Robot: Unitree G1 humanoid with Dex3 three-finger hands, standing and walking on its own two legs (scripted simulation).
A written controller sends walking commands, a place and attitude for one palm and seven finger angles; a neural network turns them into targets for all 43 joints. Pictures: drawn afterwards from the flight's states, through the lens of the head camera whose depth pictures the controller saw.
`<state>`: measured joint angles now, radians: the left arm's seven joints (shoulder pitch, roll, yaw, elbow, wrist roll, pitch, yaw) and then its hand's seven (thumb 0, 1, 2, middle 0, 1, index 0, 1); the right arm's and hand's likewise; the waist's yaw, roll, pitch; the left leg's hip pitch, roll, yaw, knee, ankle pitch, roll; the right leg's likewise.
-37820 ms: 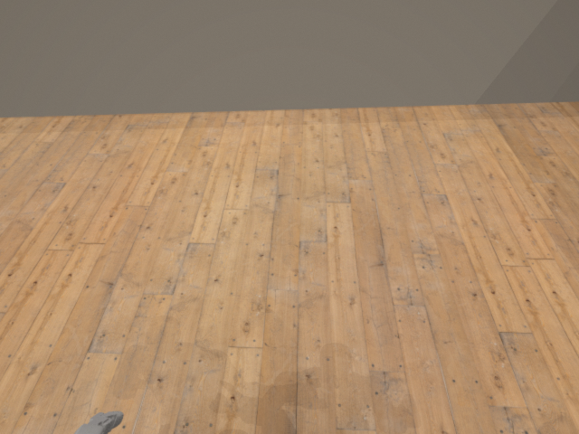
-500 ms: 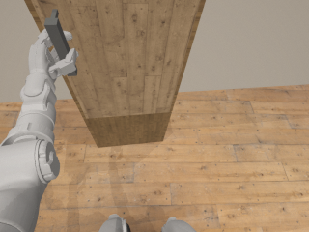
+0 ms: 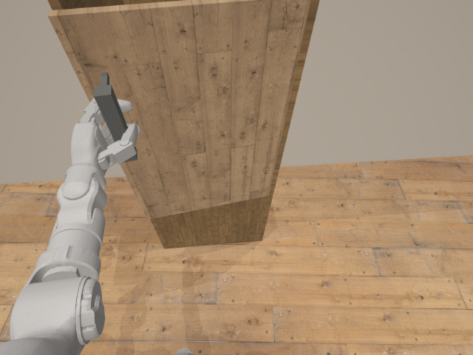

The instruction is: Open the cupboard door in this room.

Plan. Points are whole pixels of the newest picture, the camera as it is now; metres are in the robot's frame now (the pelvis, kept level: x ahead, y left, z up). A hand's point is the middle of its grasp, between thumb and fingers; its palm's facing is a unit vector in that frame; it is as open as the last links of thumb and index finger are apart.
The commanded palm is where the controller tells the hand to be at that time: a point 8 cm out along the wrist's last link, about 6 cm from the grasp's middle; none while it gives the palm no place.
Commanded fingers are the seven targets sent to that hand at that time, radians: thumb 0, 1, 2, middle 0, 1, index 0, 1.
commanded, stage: pull the door open along its arc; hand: left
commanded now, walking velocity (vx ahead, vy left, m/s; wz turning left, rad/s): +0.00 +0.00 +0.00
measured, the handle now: (118, 119) +0.51 +0.19 +0.11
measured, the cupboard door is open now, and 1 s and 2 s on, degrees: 8 44 48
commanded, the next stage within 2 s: open thumb and fingers to let go in 0.60 s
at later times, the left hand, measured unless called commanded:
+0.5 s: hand (192, 212) +0.31 +0.05 +0.11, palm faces +0.40 -0.92 +0.00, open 6.5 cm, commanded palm +0.25 +0.08 +0.10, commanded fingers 0.00 0.90 0.90 -0.40 -1.35 -0.40 -1.35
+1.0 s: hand (208, 220) +0.30 +0.03 +0.10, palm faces +0.39 -0.92 -0.03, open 8.0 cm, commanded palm +0.24 +0.07 +0.10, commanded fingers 0.00 -0.22 0.42 -0.32 -1.23 -0.32 -1.23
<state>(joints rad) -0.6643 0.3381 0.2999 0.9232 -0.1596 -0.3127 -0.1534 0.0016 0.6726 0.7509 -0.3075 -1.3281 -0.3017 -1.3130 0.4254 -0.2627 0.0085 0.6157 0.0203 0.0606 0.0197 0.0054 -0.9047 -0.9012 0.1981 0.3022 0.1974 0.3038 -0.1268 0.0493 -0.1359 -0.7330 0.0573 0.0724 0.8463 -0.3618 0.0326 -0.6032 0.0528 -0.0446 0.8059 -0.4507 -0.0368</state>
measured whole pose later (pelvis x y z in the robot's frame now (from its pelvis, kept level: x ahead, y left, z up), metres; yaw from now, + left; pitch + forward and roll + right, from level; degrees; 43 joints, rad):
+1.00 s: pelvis +0.00 -0.05 +0.01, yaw +5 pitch +3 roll +2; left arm 0.02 -0.10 -0.23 0.08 0.03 -0.04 0.55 0.01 0.35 0.67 -0.35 -1.29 -0.38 -1.29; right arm 0.19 -0.20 0.01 0.60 -0.04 0.08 0.02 0.01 -0.91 -0.90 0.20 0.30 0.19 0.30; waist -0.01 0.05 -0.08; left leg -0.45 0.02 0.00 0.69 -0.29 -0.03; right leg -0.33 0.03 -0.12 0.73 -0.46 -0.10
